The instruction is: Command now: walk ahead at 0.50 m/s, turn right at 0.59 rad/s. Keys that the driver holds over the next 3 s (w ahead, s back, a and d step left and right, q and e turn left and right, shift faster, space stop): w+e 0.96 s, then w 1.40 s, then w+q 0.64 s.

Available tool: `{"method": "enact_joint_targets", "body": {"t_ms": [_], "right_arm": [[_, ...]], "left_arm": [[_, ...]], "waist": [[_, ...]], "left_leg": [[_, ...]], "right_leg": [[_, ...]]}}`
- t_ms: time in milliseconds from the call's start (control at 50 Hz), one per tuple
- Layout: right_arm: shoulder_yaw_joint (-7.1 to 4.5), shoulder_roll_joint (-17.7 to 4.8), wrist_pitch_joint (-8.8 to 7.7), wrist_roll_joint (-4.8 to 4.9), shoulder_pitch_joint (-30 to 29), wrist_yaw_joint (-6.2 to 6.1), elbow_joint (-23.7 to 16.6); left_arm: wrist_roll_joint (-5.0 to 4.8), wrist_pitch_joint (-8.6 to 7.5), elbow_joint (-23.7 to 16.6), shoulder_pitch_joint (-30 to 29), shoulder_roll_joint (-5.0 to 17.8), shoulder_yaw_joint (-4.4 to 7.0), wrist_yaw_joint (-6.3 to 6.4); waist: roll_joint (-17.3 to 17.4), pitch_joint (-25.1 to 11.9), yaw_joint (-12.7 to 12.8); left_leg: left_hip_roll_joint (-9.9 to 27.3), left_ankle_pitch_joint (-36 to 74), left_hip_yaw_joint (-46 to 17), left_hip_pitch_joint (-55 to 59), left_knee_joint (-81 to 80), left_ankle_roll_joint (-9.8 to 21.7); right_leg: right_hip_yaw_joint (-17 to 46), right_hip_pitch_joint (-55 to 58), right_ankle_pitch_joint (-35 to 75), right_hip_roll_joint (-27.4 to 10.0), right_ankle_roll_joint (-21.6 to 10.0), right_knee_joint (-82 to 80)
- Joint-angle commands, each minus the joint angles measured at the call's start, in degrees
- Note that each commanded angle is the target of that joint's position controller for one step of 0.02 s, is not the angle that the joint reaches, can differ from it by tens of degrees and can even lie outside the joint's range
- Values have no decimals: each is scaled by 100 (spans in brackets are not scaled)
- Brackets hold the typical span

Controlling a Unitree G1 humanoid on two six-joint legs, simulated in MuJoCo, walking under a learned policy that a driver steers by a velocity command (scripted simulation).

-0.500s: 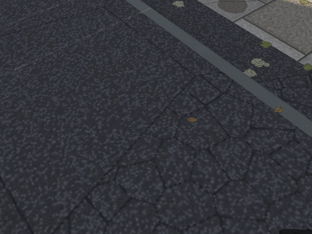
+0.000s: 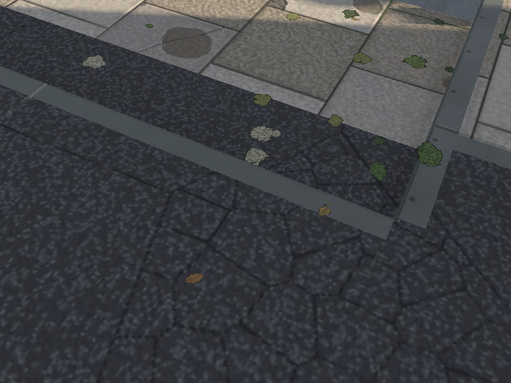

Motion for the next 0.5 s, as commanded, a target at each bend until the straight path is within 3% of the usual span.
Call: {"method": "enact_joint_targets", "body": {"t_ms": [20,80,120,140,160,180,200,220,240,260,280,300,320,360,420,500], "right_arm": [[-220,-998,-49,52,-314,-39,-313],[-269,-1152,37,143,-164,-29,-179],[-320,-1305,102,197,-201,-48,-157],[-353,-1405,137,225,-216,-72,-160],[-361,-1435,179,248,-281,-94,-172],[-297,-1277,172,222,-244,-119,-209],[-81,-581,115,-64,33,-85,-423],[47,-477,-93,-9,116,-10,-701],[-94,-1017,-226,218,-551,62,-802],[-62,-994,-303,280,-821,88,-895],[-51,-910,-320,152,-839,37,-814],[-94,-964,-278,36,-781,9,-774],[-110,-964,-206,10,-683,22,-749],[-82,-803,-96,-39,-626,16,-721],[1,-576,-41,-68,-1180,3,-867],[83,-430,-98,14,-2029,96,-1051]], "left_arm": [[-4,-116,-522,-623,55,-36,-120],[-33,-116,-691,-940,100,-23,-217],[-3,-97,-740,-826,256,55,-244],[20,-71,-700,-532,393,131,-233],[19,-49,-528,188,602,263,-206],[2,-8,-268,1184,939,455,-115],[-46,32,-172,1571,1504,565,13],[-19,-89,-409,1445,1667,513,-42],[13,-168,-367,1388,1139,374,-86],[18,-217,-313,1203,955,309,-81],[18,-235,-340,817,831,261,-70],[59,-243,-401,523,682,206,-56],[112,-247,-453,372,641,177,-31],[97,-284,-381,348,673,185,23],[61,-274,-220,561,806,221,139],[1,-211,-30,888,881,248,203]], "waist": [[640,208,-11],[664,352,-48],[785,200,142],[893,-37,350],[843,-426,790],[625,-935,1278],[-738,-1357,1053],[-1241,-2396,827],[-458,-1977,1138],[-332,-1210,1021],[214,-802,737],[176,-582,522],[50,-511,372],[45,-456,285],[36,-229,433],[-137,-99,783]], "left_leg": [[1457,1801,-420,44,-623,803],[1624,2201,-197,469,-472,703],[1655,3793,36,710,67,590],[1634,4831,152,774,619,532],[1513,5421,310,623,1598,430],[1300,4870,411,-249,2977,230],[705,505,381,-2378,4995,-61],[-223,-2081,-928,-3852,6408,-200],[150,-1552,-1435,-4484,6552,-125],[357,-1040,-1315,-4535,6155,-21],[587,-656,-1311,-4185,5649,-36],[717,-438,-1324,-3788,5224,-85],[768,-301,-1335,-3464,5074,-137],[727,-158,-1220,-3252,4673,-311],[572,718,-1138,-3296,3587,-502],[196,1913,-1108,-2733,1970,-505]], "right_leg": [[-234,61,590,-3,-87,-819],[-454,168,243,82,-287,-1313],[-728,633,-325,351,-519,-1496],[-897,1118,-615,573,-655,-1524],[-1018,2064,-517,831,-841,-1798],[-788,3677,-176,914,-1075,-2045],[1430,5502,-87,-450,-1645,-2101],[4571,6495,-1354,-1472,-2664,-3165],[3985,6270,-1544,-1329,-2291,-3455],[3133,5456,-1209,-1100,-2063,-3479],[2543,4568,-637,-829,-1855,-3492],[2130,3916,6,-644,-1772,-3563],[1954,3483,336,-538,-1769,-3692],[1663,3018,887,-436,-1839,-3817],[1255,2671,905,-190,-1715,-3861],[1178,2499,94,19,-1404,-3739]]}}
Next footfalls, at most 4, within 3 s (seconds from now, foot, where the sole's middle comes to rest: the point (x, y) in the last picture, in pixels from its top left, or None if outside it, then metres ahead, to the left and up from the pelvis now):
0.18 right None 0.27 -0.15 -0.78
0.66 left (248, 344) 0.58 -0.01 -0.78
1.18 right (380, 308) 0.66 -0.39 -0.78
1.66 left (347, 215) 0.99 -0.36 -0.78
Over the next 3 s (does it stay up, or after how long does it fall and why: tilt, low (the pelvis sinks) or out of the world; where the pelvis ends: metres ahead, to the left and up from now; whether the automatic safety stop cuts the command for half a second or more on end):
stays up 1.45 -0.82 -0.15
